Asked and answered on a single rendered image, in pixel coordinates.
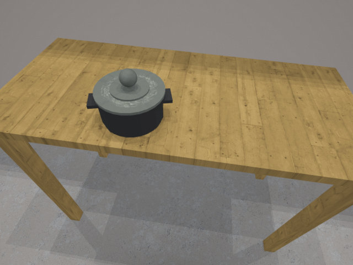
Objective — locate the lid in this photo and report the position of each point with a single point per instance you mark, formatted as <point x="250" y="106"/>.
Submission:
<point x="111" y="96"/>

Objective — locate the pot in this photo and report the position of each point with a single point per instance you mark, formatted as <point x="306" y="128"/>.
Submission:
<point x="132" y="125"/>

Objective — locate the knob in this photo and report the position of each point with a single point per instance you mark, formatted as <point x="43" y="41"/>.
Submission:
<point x="128" y="77"/>

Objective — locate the table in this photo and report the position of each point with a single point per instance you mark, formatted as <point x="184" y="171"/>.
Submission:
<point x="263" y="117"/>

